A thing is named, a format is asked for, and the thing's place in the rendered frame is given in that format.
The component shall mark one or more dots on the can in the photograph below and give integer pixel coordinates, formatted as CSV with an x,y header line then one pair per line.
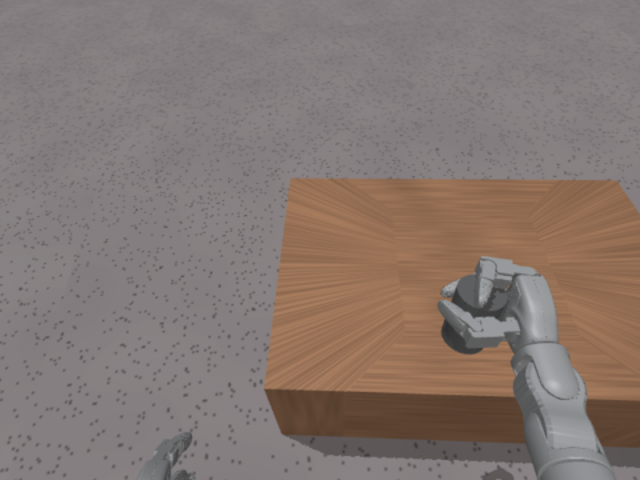
x,y
464,298

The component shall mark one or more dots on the left robot hand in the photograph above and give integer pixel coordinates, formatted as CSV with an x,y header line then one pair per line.
x,y
165,457

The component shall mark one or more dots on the right robot arm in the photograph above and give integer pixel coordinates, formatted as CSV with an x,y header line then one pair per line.
x,y
559,435

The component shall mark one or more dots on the right robot hand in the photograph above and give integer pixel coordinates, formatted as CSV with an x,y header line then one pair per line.
x,y
528,316

